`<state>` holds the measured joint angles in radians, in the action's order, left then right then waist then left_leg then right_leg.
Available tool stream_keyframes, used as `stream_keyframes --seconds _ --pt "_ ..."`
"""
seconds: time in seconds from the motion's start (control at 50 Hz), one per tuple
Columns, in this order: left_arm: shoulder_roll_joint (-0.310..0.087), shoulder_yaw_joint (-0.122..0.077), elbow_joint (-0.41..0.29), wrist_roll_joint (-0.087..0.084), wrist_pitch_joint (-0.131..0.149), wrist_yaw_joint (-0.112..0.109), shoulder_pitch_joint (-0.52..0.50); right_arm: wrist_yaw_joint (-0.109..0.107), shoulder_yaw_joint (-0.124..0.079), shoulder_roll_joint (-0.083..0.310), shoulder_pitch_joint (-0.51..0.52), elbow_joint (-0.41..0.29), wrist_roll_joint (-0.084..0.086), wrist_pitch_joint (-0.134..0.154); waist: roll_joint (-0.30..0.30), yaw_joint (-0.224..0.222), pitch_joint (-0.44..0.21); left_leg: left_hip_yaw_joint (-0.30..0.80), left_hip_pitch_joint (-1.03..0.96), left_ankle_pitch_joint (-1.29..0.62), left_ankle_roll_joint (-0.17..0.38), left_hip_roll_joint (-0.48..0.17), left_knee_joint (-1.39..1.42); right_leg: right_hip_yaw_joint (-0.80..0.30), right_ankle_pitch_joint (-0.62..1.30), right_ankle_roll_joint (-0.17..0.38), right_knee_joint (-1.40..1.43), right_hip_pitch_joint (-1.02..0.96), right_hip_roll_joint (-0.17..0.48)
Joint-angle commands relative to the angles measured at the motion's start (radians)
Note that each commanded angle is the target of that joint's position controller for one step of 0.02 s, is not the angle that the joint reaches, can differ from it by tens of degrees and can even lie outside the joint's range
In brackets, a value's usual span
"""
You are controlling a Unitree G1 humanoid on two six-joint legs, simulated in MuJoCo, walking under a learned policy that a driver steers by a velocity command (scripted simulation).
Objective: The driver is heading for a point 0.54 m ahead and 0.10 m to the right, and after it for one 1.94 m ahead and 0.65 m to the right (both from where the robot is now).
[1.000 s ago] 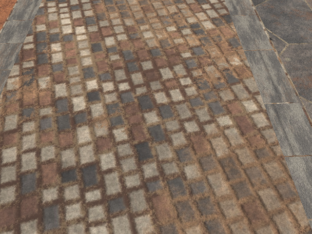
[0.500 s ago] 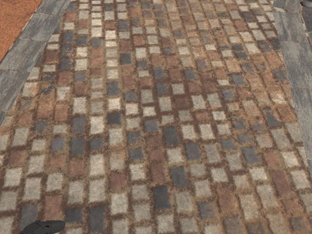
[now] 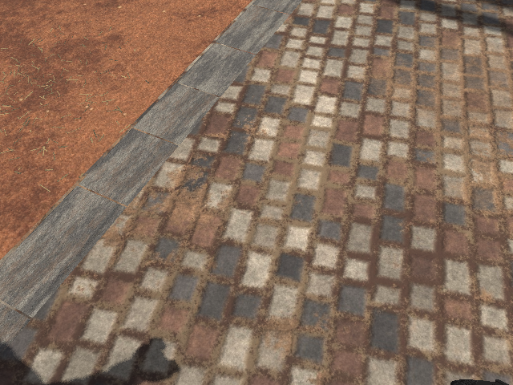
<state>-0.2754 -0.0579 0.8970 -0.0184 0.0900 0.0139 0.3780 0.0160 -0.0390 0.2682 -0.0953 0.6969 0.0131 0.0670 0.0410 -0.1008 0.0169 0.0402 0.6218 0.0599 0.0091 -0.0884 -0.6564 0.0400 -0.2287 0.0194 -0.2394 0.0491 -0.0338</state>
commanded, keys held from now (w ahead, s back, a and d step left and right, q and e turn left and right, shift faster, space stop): w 0.16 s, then e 0.84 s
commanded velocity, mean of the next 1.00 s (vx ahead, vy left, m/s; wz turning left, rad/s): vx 0.20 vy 0.00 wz -0.33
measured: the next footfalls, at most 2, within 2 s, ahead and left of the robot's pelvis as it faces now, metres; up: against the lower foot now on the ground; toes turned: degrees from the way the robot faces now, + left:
left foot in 0.12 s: +0.23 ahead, +0.14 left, +0.00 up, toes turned +2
right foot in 0.60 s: +0.37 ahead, -0.09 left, +0.00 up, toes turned -13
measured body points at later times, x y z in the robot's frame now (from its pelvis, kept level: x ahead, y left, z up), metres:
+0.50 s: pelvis +0.23 +0.05 +0.00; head +0.26 +0.05 +0.45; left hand +0.40 +0.29 -0.12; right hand +0.29 -0.24 -0.12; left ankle +0.19 +0.14 -0.75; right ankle +0.35 -0.10 -0.71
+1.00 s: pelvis +0.31 +0.04 -0.01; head +0.35 +0.03 +0.44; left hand +0.57 +0.24 -0.10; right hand +0.33 -0.27 -0.12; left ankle +0.39 +0.16 -0.74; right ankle +0.34 -0.08 -0.75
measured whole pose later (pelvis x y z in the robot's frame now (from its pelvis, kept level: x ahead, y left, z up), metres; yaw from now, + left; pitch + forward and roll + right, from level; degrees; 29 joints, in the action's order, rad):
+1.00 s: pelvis +0.31 +0.04 -0.01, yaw -25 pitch +3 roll +1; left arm -0.31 -0.09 0.62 -0.01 -0.04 -0.03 0.16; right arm -0.02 -0.07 0.28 -0.13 0.77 0.01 0.01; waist -0.01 -0.02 0.02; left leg 0.09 0.39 0.32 -0.05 0.02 -0.64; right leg -0.17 -0.13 0.02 -0.51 0.42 -0.11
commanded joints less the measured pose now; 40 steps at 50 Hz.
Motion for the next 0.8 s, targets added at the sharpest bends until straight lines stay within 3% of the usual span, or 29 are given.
stream_keyframes --seconds 0.02,0.06,0.08,0.1,0.12,0.14,0.16,0.18,0.2,0.22,0.26,0.3,0.38,0.44,0.52,0.56,0.58,0.6,0.62,0.64,0.66,0.68,0.7,0.72,0.74,0.76,0.8 --pt "-0.177 -0.036 -0.044 -0.011 0.003 -0.004 -0.012 0.011 -0.010 0.057 0.100 -0.096 0.008 0.018 -0.128 0.024 0.024 -0.029 -0.065 -0.034 0.014 0.029 0.082 -0.147 0.250 0.162 0.068 0.024 0.267" --pt "-0.190 -0.039 -0.033 -0.013 -0.008 -0.007 -0.007 0.017 -0.017 0.077 0.102 -0.106 0.008 0.021 -0.136 0.045 0.022 -0.036 -0.102 0.018 0.040 0.041 0.124 -0.152 0.298 0.145 0.028 -0.022 0.292" --pt "-0.199 -0.040 -0.032 -0.014 -0.014 -0.010 -0.020 0.017 -0.026 0.093 0.059 -0.096 0.006 0.023 -0.136 0.081 0.000 -0.054 -0.182 0.027 0.057 0.060 0.156 -0.136 0.395 0.129 -0.029 -0.026 0.287" --pt "-0.192 -0.036 -0.032 -0.014 -0.018 -0.012 -0.024 0.013 -0.044 0.124 -0.040 -0.065 0.000 0.022 -0.121 0.135 -0.060 -0.077 -0.335 0.025 0.080 0.086 0.186 -0.096 0.534 0.107 -0.152 -0.008 0.251" --pt "-0.162 -0.022 -0.041 -0.003 -0.018 -0.015 -0.024 0.004 -0.069 0.175 -0.195 -0.024 -0.005 0.019 -0.093 0.203 -0.161 -0.034 -0.569 0.013 0.116 0.045 0.170 -0.051 0.521 0.073 -0.355 0.091 0.201" --pt "-0.077 0.008 -0.079 0.020 -0.004 -0.013 0.028 -0.007 -0.092 0.277 -0.339 -0.009 -0.027 0.011 0.101 0.221 -0.319 0.326 -0.935 0.045 0.237 -0.214 0.165 0.015 0.187 0.007 -0.739 0.427 0.091" --pt "-0.051 0.019 -0.074 0.013 0.017 -0.010 0.067 -0.001 -0.086 0.269 -0.374 0.007 -0.013 0.006 0.239 0.207 -0.394 0.662 -1.019 0.194 0.321 -0.317 0.314 -0.091 -0.364 -0.006 -0.938 0.637 0.004" --pt "-0.146 -0.007 -0.079 -0.016 0.024 -0.005 -0.003 0.000 -0.063 0.197 -0.315 0.000 -0.011 0.008 0.136 0.209 -0.252 0.565 -0.905 0.169 0.283 -0.295 0.335 -0.140 -0.336 0.000 -1.030 0.729 0.059" --pt "-0.157 -0.011 -0.089 -0.022 0.022 -0.007 -0.052 0.001 -0.051 0.163 -0.232 -0.012 -0.012 0.011 0.090 0.179 -0.148 0.401 -0.760 -0.022 0.251 -0.264 0.337 -0.120 -0.251 0.002 -1.012 0.717 0.096" --pt "-0.144 -0.013 -0.082 -0.009 0.012 -0.013 -0.069 0.006 -0.039 0.125 -0.162 -0.018 -0.019 0.015 0.037 0.144 -0.100 0.277 -0.640 -0.215 0.230 -0.219 0.347 -0.109 -0.195 -0.010 -0.968 0.663 0.124" --pt "-0.109 -0.017 -0.061 -0.002 -0.024 -0.022 -0.023 0.013 -0.034 0.089 -0.090 -0.012 -0.029 0.028 0.063 0.081 -0.071 0.113 -0.481 -0.413 0.199 -0.164 0.387 -0.118 -0.131 -0.031 -0.899 0.529 0.146" --pt "-0.079 -0.016 -0.058 -0.001 -0.049 -0.027 -0.001 0.007 -0.039 0.099 -0.066 0.006 -0.039 0.041 0.062 0.054 -0.071 0.019 -0.419 -0.540 0.211 -0.153 0.413 -0.112 -0.059 -0.052 -0.874 0.484 0.124" --pt "-0.057 -0.011 -0.117 0.012 -0.055 -0.019 -0.102 -0.030 -0.046 0.125 -0.049 0.030 -0.035 0.025 0.048 0.067 -0.052 -0.114 -0.422 -0.517 0.194 -0.132 0.430 -0.082 0.144 -0.064 -0.645 0.490 0.122" --pt "-0.049 -0.008 -0.167 0.013 -0.057 0.004 -0.188 -0.048 -0.053 0.151 -0.076 0.052 -0.027 0.003 0.034 0.106 -0.058 -0.142 -0.488 -0.486 0.191 -0.151 0.417 -0.055 0.219 -0.053 -0.509 0.477 0.115" --pt "-0.076 -0.022 -0.227 0.015 -0.068 0.029 -0.236 -0.055 -0.065 0.175 -0.087 0.071 -0.004 -0.032 0.034 0.119 -0.049 -0.138 -0.582 -0.460 0.178 -0.199 0.323 -0.028 0.099 -0.016 -0.430 0.497 0.102" --pt "-0.087 -0.031 -0.245 0.013 -0.071 0.038 -0.220 -0.062 -0.071 0.183 -0.075 0.068 0.009 -0.048 0.039 0.105 -0.050 -0.139 -0.599 -0.491 0.155 -0.205 0.227 0.000 0.033 0.014 -0.377 0.466 0.077" --pt "-0.096 -0.040 -0.240 0.012 -0.067 0.038 -0.174 -0.066 -0.071 0.179 -0.065 0.065 0.014 -0.055 0.026 0.077 -0.071 -0.165 -0.588 -0.529 0.126 -0.176 0.129 0.025 0.082 0.037 -0.296 0.385 0.044" --pt "-0.146 -0.061 -0.227 0.018 -0.063 0.027 -0.096 -0.067 -0.068 0.165 -0.106 0.073 0.010 -0.056 -0.035 0.048 -0.124 -0.199 -0.539 -0.479 0.070 -0.107 -0.034 -0.005 0.296 0.077 -0.203 0.231 0.027" --pt "-0.269 -0.094 -0.238 0.027 -0.066 0.001 -0.030 -0.061 -0.054 0.129 -0.128 0.044 -0.030 -0.045 -0.238 0.045 -0.213 -0.229 -0.305 -0.095 -0.013 -0.010 -0.329 -0.282 0.817 0.178 -0.235 -0.017 0.227" --pt "-0.305 -0.092 -0.258 0.043 -0.068 -0.003 -0.033 -0.046 -0.032 0.081 -0.152 0.013 -0.053 -0.038 -0.343 0.081 -0.330 -0.108 -0.027 0.655 -0.061 0.170 -0.595 -0.631 0.932 0.400 -0.210 -0.210 0.427" --pt "-0.227 -0.072 -0.276 0.033 -0.070 0.002 -0.055 -0.031 -0.045 0.131 -0.104 0.031 -0.027 -0.038 -0.182 0.034 -0.368 0.053 -0.003 0.627 -0.048 0.119 -0.668 -0.572 0.769 0.377 -0.176 -0.174 0.391" --pt "-0.198 -0.064 -0.289 0.023 -0.069 0.000 -0.125 -0.029 -0.048 0.137 -0.065 0.018 -0.001 -0.044 -0.138 0.057 -0.267 0.049 0.038 0.548 -0.037 0.092 -0.652 -0.472 0.631 0.325 -0.158 -0.079 0.348" --pt "-0.173 -0.059 -0.295 0.008 -0.075 -0.004 -0.174 -0.039 -0.050 0.129 -0.055 0.029 -0.007 -0.053 -0.065 0.080 -0.192 0.041 0.043 0.481 -0.041 0.066 -0.585 -0.415 0.477 0.269 -0.131 0.014 0.295" --pt "-0.161 -0.054 -0.304 0.001 -0.084 -0.012 -0.212 -0.051 -0.056 0.141 -0.044 0.026 -0.020 -0.063 -0.073 0.098 -0.146 0.040 0.015 0.424 -0.048 0.053 -0.513 -0.385 0.366 0.241 -0.104 0.105 0.262" --pt "-0.164 -0.054 -0.312 0.012 -0.091 -0.018 -0.234 -0.053 -0.057 0.134 -0.056 0.026 -0.022 -0.070 -0.113 0.119 -0.133 0.026 -0.050 0.382 -0.055 0.064 -0.478 -0.359 0.320 0.229 -0.086 0.186 0.225" --pt "-0.169 -0.056 -0.320 0.021 -0.096 -0.022 -0.242 -0.054 -0.055 0.119 -0.072 0.028 -0.021 -0.073 -0.142 0.127 -0.132 0.019 -0.079 0.360 -0.064 0.079 -0.430 -0.350 0.305 0.226 -0.077 0.216 0.206" --pt "-0.180 -0.063 -0.325 0.023 -0.098 -0.034 -0.228 -0.059 -0.049 0.101 -0.079 0.031 -0.016 -0.070 -0.163 0.122 -0.149 0.021 -0.105 0.339 -0.079 0.093 -0.330 -0.350 0.297 0.227 -0.080 0.216 0.195"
